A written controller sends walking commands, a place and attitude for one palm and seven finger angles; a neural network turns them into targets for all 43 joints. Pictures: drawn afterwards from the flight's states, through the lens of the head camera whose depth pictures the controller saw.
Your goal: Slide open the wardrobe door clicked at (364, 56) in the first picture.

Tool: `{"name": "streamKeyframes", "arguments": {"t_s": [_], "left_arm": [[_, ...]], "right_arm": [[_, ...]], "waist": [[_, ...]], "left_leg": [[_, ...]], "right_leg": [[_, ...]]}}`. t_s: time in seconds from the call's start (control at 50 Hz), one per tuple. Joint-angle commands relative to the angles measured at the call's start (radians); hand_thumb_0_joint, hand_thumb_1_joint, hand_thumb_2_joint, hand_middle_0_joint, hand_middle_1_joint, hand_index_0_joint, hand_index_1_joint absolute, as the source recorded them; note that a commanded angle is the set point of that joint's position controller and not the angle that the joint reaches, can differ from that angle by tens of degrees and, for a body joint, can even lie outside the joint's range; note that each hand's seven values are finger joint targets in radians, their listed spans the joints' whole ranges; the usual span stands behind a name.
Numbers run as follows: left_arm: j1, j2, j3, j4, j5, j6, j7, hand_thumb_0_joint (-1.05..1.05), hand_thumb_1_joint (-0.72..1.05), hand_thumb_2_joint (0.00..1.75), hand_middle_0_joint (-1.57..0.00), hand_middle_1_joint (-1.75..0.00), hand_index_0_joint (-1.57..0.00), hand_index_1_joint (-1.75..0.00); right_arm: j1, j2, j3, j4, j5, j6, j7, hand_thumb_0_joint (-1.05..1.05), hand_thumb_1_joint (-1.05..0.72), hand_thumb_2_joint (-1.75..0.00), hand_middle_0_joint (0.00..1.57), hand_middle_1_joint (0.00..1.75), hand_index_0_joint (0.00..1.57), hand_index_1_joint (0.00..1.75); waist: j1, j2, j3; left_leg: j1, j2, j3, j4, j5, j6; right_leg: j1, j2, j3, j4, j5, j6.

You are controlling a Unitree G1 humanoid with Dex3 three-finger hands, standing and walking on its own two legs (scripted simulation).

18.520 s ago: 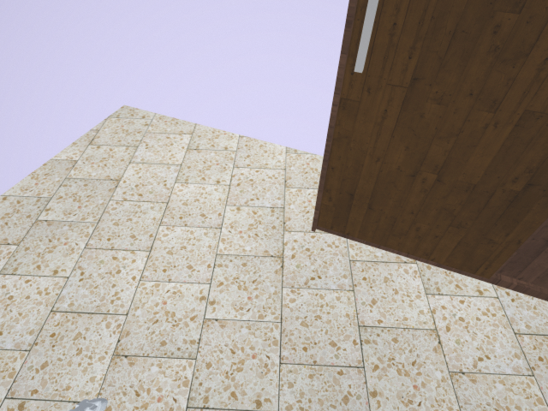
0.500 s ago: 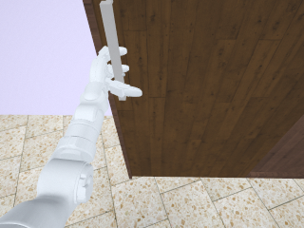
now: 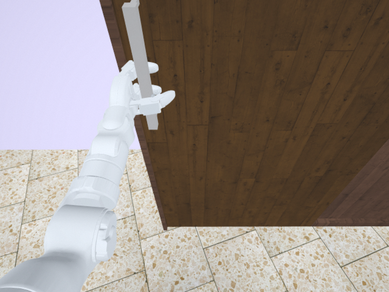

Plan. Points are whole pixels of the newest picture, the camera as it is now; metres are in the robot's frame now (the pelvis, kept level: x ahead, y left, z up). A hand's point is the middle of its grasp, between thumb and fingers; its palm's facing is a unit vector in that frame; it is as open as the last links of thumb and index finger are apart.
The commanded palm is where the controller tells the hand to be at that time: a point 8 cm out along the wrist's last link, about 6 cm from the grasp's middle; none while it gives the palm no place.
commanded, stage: grip the handle and tug to test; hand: left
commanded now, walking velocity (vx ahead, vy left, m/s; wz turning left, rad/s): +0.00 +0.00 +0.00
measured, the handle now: (145, 73) +0.52 +0.11 +0.20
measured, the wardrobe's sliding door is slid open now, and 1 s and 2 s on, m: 0.00 0.00 0.01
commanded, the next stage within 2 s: tug the door sideways, standing still in 0.94 s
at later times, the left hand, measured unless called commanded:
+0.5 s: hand (153, 95) +0.46 +0.09 +0.18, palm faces +0.00 -1.00 +0.02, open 5.9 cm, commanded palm +0.43 +0.14 +0.18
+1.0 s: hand (154, 96) +0.46 +0.08 +0.18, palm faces -0.01 -1.00 +0.02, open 6.0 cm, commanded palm +0.40 +0.14 +0.18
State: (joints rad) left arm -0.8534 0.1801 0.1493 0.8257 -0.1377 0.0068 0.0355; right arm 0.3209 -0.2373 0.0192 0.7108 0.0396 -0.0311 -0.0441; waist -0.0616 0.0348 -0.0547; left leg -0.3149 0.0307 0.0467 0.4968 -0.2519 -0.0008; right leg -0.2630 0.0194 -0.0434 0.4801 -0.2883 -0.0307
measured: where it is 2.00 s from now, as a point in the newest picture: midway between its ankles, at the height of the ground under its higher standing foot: outside the picture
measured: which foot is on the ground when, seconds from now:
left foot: down 0.00-1.00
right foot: down 0.00-1.00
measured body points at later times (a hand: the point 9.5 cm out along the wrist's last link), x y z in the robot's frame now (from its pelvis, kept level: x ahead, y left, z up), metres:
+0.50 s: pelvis +0.01 +0.00 +0.00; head +0.02 -0.02 +0.45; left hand +0.45 +0.14 +0.18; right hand +0.10 -0.25 -0.12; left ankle +0.00 +0.12 -0.74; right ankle -0.03 -0.10 -0.74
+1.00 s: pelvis +0.04 -0.01 +0.01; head +0.04 -0.02 +0.45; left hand +0.45 +0.14 +0.18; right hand +0.14 -0.25 -0.11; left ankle +0.00 +0.12 -0.74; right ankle -0.03 -0.10 -0.74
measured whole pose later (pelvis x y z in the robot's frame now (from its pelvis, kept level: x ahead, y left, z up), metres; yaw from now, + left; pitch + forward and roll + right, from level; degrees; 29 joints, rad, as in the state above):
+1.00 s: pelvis +0.04 -0.01 +0.01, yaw -2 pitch +4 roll +1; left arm -0.59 0.16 0.16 0.42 -0.15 0.18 0.04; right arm 0.28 -0.23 0.02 0.63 0.04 0.03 -0.04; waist -0.05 0.04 -0.07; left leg -0.21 0.03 0.08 0.42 -0.26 0.00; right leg -0.17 0.03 -0.01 0.41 -0.30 -0.04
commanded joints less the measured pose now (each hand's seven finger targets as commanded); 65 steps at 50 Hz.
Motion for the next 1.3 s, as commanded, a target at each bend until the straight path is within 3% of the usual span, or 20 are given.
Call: {"name": "streamKeyframes", "arguments": {"t_s": [0.0,0.04,0.08,0.1,0.3,0.38,0.5,0.54,0.56,0.64,0.72,0.76,0.9,0.94,0.98,1.02,1.06,1.1,1.2,1.28], "left_arm": [[-0.49,0.123,0.014,-0.275,-0.006,-0.077,-0.02,0.0,0.67,0.8,-0.43,-1.37,-0.43,-1.37],[-0.522,0.072,-0.03,-0.279,-0.006,-0.071,-0.023,0.0,0.76,0.84,-0.44,-1.38,-0.44,-1.38],[-0.471,0.139,0.032,-0.265,-0.007,-0.066,-0.018,0.0,0.85,0.88,-0.44,-1.39,-0.44,-1.39],[-0.489,0.125,0.014,-0.273,-0.006,-0.063,-0.022,0.0,0.9,0.9,-0.45,-1.4,-0.45,-1.4],[-0.464,0.14,0.026,-0.331,-0.004,-0.047,-0.029,0.0,0.9,0.9,-0.45,-1.4,-0.45,-1.4],[-0.441,0.082,-0.021,-0.333,-0.004,-0.033,-0.026,0.0,0.9,0.9,-0.45,-1.4,-0.45,-1.4],[-0.422,0.114,0.012,-0.38,-0.002,-0.026,-0.024,0.0,0.9,0.9,-0.45,-1.4,-0.45,-1.4],[-0.364,0.091,0.001,-0.394,-0.008,-0.019,-0.031,0.0,0.9,0.9,-0.45,-1.4,-0.45,-1.4],[-0.326,0.122,0.033,-0.374,-0.01,-0.015,-0.029,0.0,0.9,0.9,-0.45,-1.4,-0.45,-1.4],[-0.296,0.105,0.017,-0.404,-0.015,0.008,-0.04,0.0,0.9,0.9,-0.45,-1.4,-0.45,-1.4],[-0.269,0.06,-0.02,-0.468,-0.013,0.029,-0.036,0.0,0.9,0.9,-0.45,-1.4,-0.45,-1.4],[-0.223,0.073,0.0,-0.472,-0.016,0.044,-0.029,0.0,0.9,0.9,-0.45,-1.4,-0.45,-1.4],[-0.029,0.075,0.014,-0.661,-0.024,0.086,-0.043,0.0,0.9,0.9,-0.45,-1.4,-0.45,-1.4],[-0.02,0.059,-0.006,-0.716,-0.024,0.101,-0.042,0.0,0.9,0.9,-0.45,-1.4,-0.45,-1.4],[0.031,0.095,0.026,-0.743,-0.025,0.118,-0.038,0.0,0.9,0.9,-0.45,-1.4,-0.45,-1.4],[0.025,0.065,-0.011,-0.798,-0.02,0.139,-0.041,0.0,0.9,0.9,-0.45,-1.4,-0.45,-1.4],[-0.1,0.033,-0.054,-0.739,-0.018,0.17,-0.028,0.0,0.9,0.9,-0.45,-1.4,-0.45,-1.4],[-0.257,0.072,-0.027,-0.686,-0.007,0.19,-0.008,0.0,0.9,0.9,-0.45,-1.4,-0.45,-1.4],[-0.303,-0.023,-0.099,-0.674,0.006,0.198,0.011,0.0,0.9,0.9,-0.45,-1.4,-0.45,-1.4],[-0.332,-0.097,-0.162,-0.602,0.001,0.163,0.005,0.0,0.9,0.9,-0.45,-1.4,-0.45,-1.4]], "right_arm": [[-0.026,-0.129,-0.049,-0.121,0.0,-0.044,-0.005,0.0,-0.9,-0.9,0.2,0.3,0.2,0.3],[-0.025,-0.124,-0.048,-0.118,0.001,-0.047,-0.004,0.0,-0.9,-0.9,0.2,0.3,0.2,0.3],[-0.026,-0.132,-0.049,-0.118,-0.002,-0.042,-0.007,0.0,-0.9,-0.9,0.2,0.3,0.2,0.3],[-0.03,-0.129,-0.046,-0.12,-0.002,-0.04,-0.008,0.0,-0.9,-0.9,0.2,0.3,0.2,0.3],[-0.037,-0.128,-0.048,-0.135,-0.002,-0.025,-0.009,0.0,-0.9,-0.9,0.2,0.3,0.2,0.3],[-0.045,-0.122,-0.047,-0.138,0.0,-0.023,-0.007,0.0,-0.9,-0.9,0.2,0.3,0.2,0.3],[-0.048,-0.123,-0.05,-0.144,-0.004,-0.017,-0.007,0.0,-0.9,-0.9,0.2,0.3,0.2,0.3],[-0.057,-0.121,-0.049,-0.154,-0.004,-0.017,-0.005,0.0,-0.9,-0.9,0.2,0.3,0.2,0.3],[-0.053,-0.127,-0.052,-0.155,-0.005,-0.012,-0.007,0.0,-0.9,-0.9,0.2,0.3,0.2,0.3],[-0.073,-0.122,-0.047,-0.165,0.001,-0.007,-0.007,0.0,-0.9,-0.9,0.2,0.3,0.2,0.3],[-0.083,-0.117,-0.049,-0.176,0.002,-0.005,-0.005,0.0,-0.9,-0.9,0.2,0.3,0.2,0.3],[-0.078,-0.125,-0.051,-0.181,-0.003,0.0,-0.006,0.0,-0.9,-0.9,0.2,0.3,0.2,0.3],[-0.123,-0.114,-0.046,-0.226,-0.001,0.009,0.005,0.0,-0.9,-0.9,0.2,0.3,0.2,0.3],[-0.136,-0.11,-0.046,-0.231,-0.002,0.01,0.007,0.0,-0.9,-0.9,0.2,0.3,0.2,0.3],[-0.145,-0.116,-0.045,-0.239,-0.004,0.017,0.006,0.0,-0.9,-0.9,0.2,0.3,0.2,0.3],[-0.156,-0.11,-0.043,-0.246,-0.003,0.023,0.006,0.0,-0.9,-0.9,0.2,0.3,0.2,0.3],[-0.153,-0.116,-0.043,-0.224,-0.003,0.028,-0.003,0.0,-0.9,-0.9,0.2,0.3,0.2,0.3],[-0.135,-0.119,-0.045,-0.188,-0.008,0.032,-0.014,0.0,-0.9,-0.9,0.2,0.3,0.2,0.3],[-0.111,-0.105,-0.049,-0.167,-0.022,0.036,-0.017,0.0,-0.9,-0.9,0.2,0.3,0.2,0.3],[-0.116,-0.099,-0.045,-0.158,-0.024,0.028,-0.014,0.0,-0.9,-0.9,0.2,0.3,0.2,0.3]], "waist": [[0.009,-0.064,-0.346],[-0.008,-0.053,-0.33],[0.011,-0.082,-0.337],[0.004,-0.077,-0.33],[0.013,-0.072,-0.346],[0.006,-0.062,-0.329],[0.022,-0.059,-0.373],[0.033,-0.071,-0.377],[0.039,-0.1,-0.367],[0.038,-0.085,-0.327],[0.042,-0.058,-0.352],[0.05,-0.101,-0.346],[0.091,-0.071,-0.383],[0.085,-0.055,-0.379],[0.093,-0.075,-0.367],[0.084,-0.066,-0.358],[0.047,-0.069,-0.29],[0.012,-0.077,-0.269],[0.007,-0.031,-0.382],[-0.01,-0.087,-0.334]], "left_leg": [[0.22,-0.029,-0.023,-0.007,0.344,0.046],[0.234,-0.028,-0.024,-0.004,0.342,0.046],[0.216,-0.03,-0.021,-0.008,0.351,0.049],[0.213,-0.031,-0.019,-0.011,0.338,0.048],[0.223,-0.032,-0.012,-0.012,0.39,0.049],[0.241,-0.031,-0.016,-0.008,0.404,0.049],[0.259,-0.031,-0.012,-0.005,0.453,0.049],[0.254,-0.033,-0.009,-0.007,0.468,0.049],[0.24,-0.034,-0.005,-0.009,0.465,0.05],[0.231,-0.033,0.003,-0.019,0.433,0.049],[0.267,-0.031,-0.001,-0.017,0.477,0.047],[0.26,-0.031,-0.001,-0.019,0.5,0.049],[0.287,-0.028,0.008,-0.023,0.617,0.045],[0.308,-0.025,0.005,-0.022,0.625,0.042],[0.297,-0.024,0.007,-0.028,0.622,0.044],[0.307,-0.023,0.006,-0.028,0.639,0.042],[0.306,-0.026,0.003,-0.022,0.584,0.045],[0.302,-0.029,-0.006,-0.014,0.532,0.047],[0.347,-0.039,-0.019,0.035,0.693,0.047],[0.339,-0.037,-0.041,0.02,0.59,0.05]], "right_leg": [[0.079,0.008,0.016,-0.041,0.459,0.011],[0.051,0.009,0.013,-0.044,0.449,0.012],[0.084,0.007,0.017,-0.044,0.471,0.013],[0.083,0.006,0.018,-0.047,0.468,0.014],[0.119,0.003,0.019,-0.042,0.537,0.015],[0.098,0.005,0.012,-0.044,0.528,0.013],[0.13,0.003,0.015,-0.035,0.582,0.012],[0.152,0.004,0.014,-0.034,0.609,0.012],[0.173,-0.001,0.012,-0.038,0.618,0.014],[0.161,0.0,0.015,-0.048,0.611,0.017],[0.161,0.002,0.009,-0.044,0.615,0.012],[0.189,0.0,0.004,-0.045,0.641,0.014],[0.264,-0.009,0.007,-0.029,0.785,0.016],[0.252,-0.008,0.004,-0.034,0.77,0.015],[0.268,-0.009,0.006,-0.038,0.786,0.015],[0.262,-0.009,0.005,-0.038,0.792,0.016],[0.206,-0.007,0.004,-0.058,0.729,0.018],[0.143,-0.001,0.01,-0.065,0.683,0.02],[0.16,-0.012,0.001,-0.012,0.81,0.023],[0.107,-0.005,-0.006,-0.029,0.682,0.021]]}}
